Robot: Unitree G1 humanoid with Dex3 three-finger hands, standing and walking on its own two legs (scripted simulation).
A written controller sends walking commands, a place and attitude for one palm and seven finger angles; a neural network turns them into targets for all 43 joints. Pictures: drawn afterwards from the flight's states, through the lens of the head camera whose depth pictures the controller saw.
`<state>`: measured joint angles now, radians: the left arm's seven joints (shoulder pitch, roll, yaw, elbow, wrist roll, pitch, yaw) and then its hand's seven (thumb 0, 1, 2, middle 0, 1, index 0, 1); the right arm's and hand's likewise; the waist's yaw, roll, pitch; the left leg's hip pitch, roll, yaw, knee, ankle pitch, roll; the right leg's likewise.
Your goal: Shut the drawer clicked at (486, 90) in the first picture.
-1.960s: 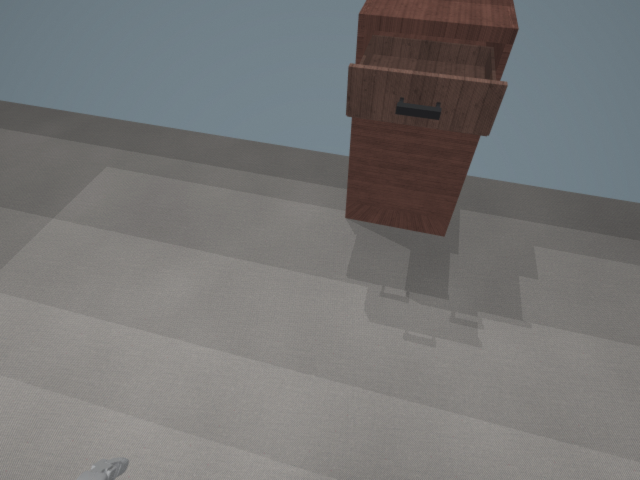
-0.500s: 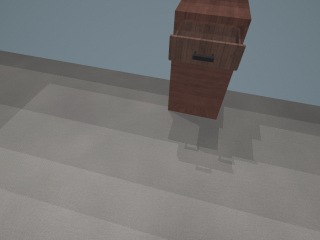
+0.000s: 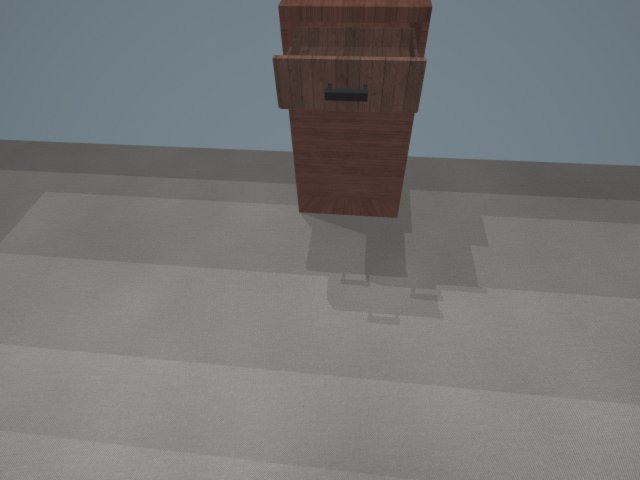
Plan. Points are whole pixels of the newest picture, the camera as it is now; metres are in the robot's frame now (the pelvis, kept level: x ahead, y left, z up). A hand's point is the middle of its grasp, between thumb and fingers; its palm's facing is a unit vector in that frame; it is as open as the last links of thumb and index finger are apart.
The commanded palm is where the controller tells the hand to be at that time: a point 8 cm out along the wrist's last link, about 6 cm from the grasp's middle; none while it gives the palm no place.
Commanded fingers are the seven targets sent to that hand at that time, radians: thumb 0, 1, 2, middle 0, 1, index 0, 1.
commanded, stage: walk to a spot facing it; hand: left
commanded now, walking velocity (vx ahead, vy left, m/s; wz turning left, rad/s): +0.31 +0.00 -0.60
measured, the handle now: (346, 91) +1.02 +0.04 -0.02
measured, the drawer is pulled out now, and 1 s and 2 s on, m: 0.24 0.24 0.24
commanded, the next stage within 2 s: none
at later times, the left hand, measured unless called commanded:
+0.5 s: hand out of the picture +0.14 +0.26 -0.17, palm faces -0.14 -0.97 -0.20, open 7.4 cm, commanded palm none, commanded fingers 0.00 0.90 0.90 -0.20 -0.30 -0.20 -0.30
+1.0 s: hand (320, 272) +0.52 +0.06 -0.15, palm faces -0.66 -0.73 -0.16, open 7.4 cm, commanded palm none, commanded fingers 0.00 0.90 0.90 -0.20 -0.30 -0.20 -0.30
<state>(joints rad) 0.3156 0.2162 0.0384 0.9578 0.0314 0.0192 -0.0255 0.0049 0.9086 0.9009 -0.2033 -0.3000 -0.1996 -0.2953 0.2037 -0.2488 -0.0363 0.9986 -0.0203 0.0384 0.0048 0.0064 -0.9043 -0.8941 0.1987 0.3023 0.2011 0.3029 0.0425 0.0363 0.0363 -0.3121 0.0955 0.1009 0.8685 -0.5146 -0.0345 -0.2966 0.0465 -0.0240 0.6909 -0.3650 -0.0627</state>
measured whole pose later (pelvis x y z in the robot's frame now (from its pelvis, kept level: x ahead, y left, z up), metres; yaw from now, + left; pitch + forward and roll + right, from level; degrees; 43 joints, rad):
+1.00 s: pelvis +0.29 +0.02 +0.01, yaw -36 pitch +0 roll -1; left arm 0.03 0.20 0.06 0.90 0.04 0.04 -0.05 0.01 0.91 0.90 -0.20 -0.30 -0.19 -0.29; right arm 0.47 -0.17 -0.04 1.07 -0.02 -0.02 -0.02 0.01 -0.91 -0.89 0.20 0.30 0.20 0.30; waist -0.08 -0.01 0.12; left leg -0.04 0.12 0.41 0.55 -0.47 -0.01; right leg -0.48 -0.02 -0.14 0.70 -0.23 -0.02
